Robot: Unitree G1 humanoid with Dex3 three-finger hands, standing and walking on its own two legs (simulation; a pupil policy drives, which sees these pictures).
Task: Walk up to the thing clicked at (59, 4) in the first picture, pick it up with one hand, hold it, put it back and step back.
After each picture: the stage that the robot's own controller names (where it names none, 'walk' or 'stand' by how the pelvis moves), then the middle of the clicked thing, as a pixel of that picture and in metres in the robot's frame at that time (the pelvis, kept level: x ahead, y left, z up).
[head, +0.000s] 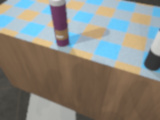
stand; (60, 22) +0.66 +0.14 +0.06
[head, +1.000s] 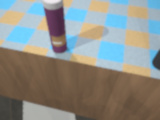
walk; (56, 27) +0.56 +0.13 +0.07
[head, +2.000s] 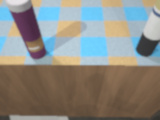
stand; (29, 30) +0.50 +0.21 +0.10
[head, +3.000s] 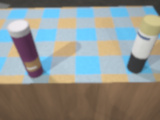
stand; (28, 52) +0.47 +0.24 +0.06
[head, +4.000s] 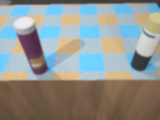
stand; (33, 49) +0.48 +0.23 +0.05
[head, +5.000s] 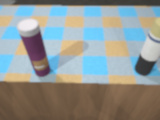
stand; (36, 51) +0.47 +0.22 +0.05
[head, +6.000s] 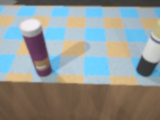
stand; (38, 51) +0.47 +0.21 +0.05
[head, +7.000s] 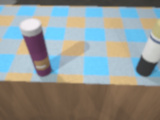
rise first; (38, 51) +0.47 +0.21 +0.05
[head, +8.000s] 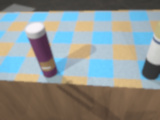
rise first; (43, 53) +0.47 +0.23 +0.06
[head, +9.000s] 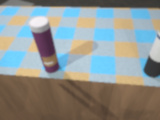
go down; (46, 47) +0.49 +0.22 +0.06
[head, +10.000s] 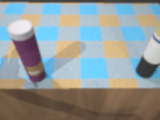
go down; (30, 55) +0.43 +0.20 +0.07
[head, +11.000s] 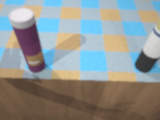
close in; (30, 45) +0.46 +0.20 +0.08
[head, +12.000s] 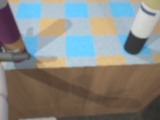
close; (7, 31) +0.48 +0.23 +0.11
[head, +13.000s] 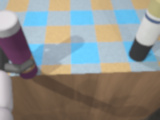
lift; (18, 51) +0.41 +0.21 +0.11
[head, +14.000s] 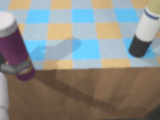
lift; (15, 52) +0.41 +0.22 +0.11
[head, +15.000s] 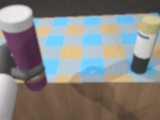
lift; (27, 55) +0.31 +0.17 +0.23
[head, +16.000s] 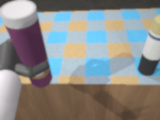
hold; (32, 52) +0.32 +0.16 +0.22
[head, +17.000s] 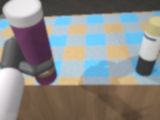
hold; (37, 50) +0.31 +0.14 +0.24
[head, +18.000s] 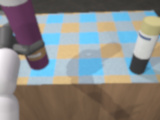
crouch; (28, 33) +0.39 +0.18 +0.23
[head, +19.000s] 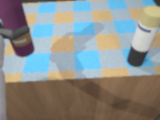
lower; (14, 19) +0.47 +0.21 +0.21
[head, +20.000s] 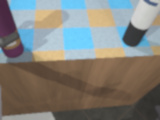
lower; (2, 23) +0.49 +0.22 +0.12
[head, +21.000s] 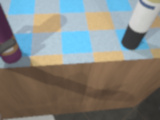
lower; out of the picture +0.47 +0.23 +0.12
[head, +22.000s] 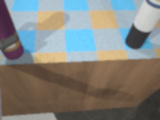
lower; (1, 26) +0.48 +0.23 +0.12
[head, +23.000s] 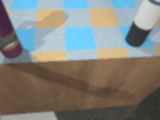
lower; out of the picture +0.48 +0.23 +0.13
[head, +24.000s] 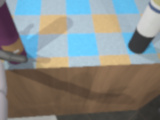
withdraw; (4, 32) +0.46 +0.23 +0.12
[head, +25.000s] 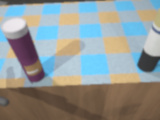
sink last; (27, 54) +0.43 +0.22 +0.10
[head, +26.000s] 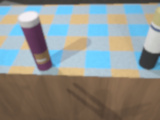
stand; (37, 44) +0.49 +0.23 +0.09
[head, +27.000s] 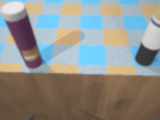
stand; (25, 39) +0.46 +0.24 +0.11
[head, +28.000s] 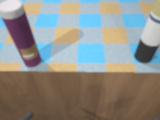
stand; (23, 38) +0.47 +0.24 +0.12
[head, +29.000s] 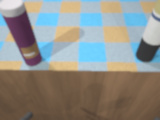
stand; (24, 36) +0.47 +0.24 +0.12
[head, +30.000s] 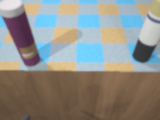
stand; (22, 37) +0.48 +0.24 +0.12
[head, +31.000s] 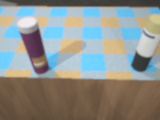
stand; (35, 48) +0.49 +0.23 +0.06
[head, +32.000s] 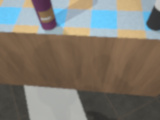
walk; (41, 1) +0.61 +0.19 +0.08
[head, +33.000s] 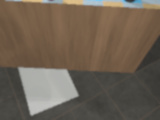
walk; out of the picture +0.90 +0.20 +0.07
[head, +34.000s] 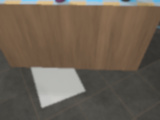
stand; out of the picture +1.06 +0.21 +0.07
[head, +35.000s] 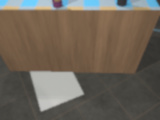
stand; out of the picture +1.06 +0.21 +0.05
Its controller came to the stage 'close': yes
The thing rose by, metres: 0.20
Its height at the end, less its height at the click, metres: +0.00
